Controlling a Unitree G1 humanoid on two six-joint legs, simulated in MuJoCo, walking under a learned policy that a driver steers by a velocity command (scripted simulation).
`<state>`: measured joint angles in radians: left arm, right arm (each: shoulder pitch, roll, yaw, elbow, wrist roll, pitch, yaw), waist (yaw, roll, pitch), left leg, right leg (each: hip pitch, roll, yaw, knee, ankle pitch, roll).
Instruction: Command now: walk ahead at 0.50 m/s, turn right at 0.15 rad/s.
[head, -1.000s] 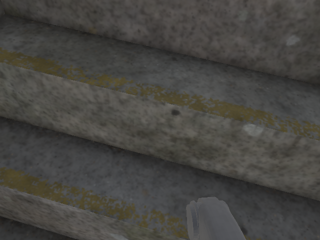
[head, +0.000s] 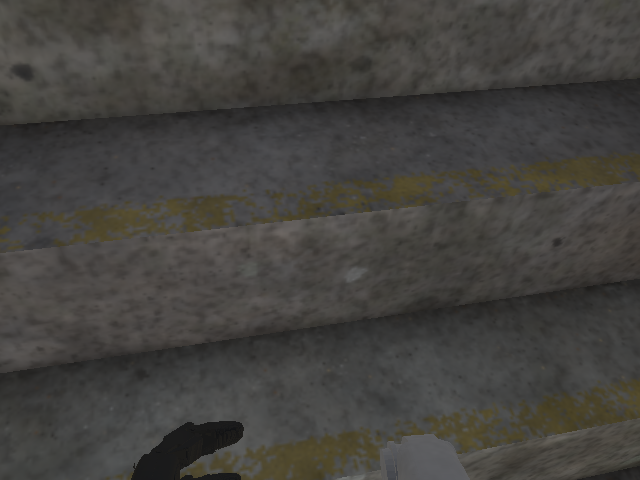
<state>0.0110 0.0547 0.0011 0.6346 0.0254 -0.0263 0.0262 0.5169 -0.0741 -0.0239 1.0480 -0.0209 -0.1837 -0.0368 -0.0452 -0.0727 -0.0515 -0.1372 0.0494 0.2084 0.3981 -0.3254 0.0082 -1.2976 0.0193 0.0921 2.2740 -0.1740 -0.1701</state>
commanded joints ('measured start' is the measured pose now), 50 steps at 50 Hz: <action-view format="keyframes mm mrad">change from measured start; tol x32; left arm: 1 -198 28 8 -169 7 9 12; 5 -303 -55 -65 -229 -52 29 -10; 10 467 287 78 19 48 56 35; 14 38 204 89 202 -2 2 -3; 39 666 142 102 410 30 -152 43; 50 433 316 112 254 -60 -183 -76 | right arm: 1 70 -155 -42 -7 5 -22 -8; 43 -875 59 59 -668 43 148 23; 50 59 -255 -59 -365 8 204 -53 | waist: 1 15 217 111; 8 233 384 -450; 10 255 -1 -629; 15 -18 123 -28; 44 82 -111 106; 50 -138 347 -681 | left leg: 1 213 253 -215 -291 404 179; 5 -2 147 -2 -510 867 204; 7 65 276 -66 -102 2093 267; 8 77 230 -93 159 2149 226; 11 -489 -151 -356 1283 573 147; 13 -838 -181 -454 1905 552 115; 23 -820 -124 -281 1517 370 97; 41 -1540 117 -221 1982 -118 90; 47 -348 -65 85 1130 -382 160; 50 215 95 -696 601 -711 135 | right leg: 1 -285 -101 -107 30 -146 -7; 5 337 -113 -339 -893 -424 -41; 7 848 81 -403 -825 -434 -36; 11 1166 -247 807 -1799 -966 -161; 14 765 -281 427 -1689 -668 -14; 19 1254 -189 246 -1699 111 -21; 40 1373 -464 128 -2163 -367 -79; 45 842 -318 -247 -2507 -11 -24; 48 873 -249 -190 -1971 1277 -100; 50 737 -176 -30 -1365 522 -40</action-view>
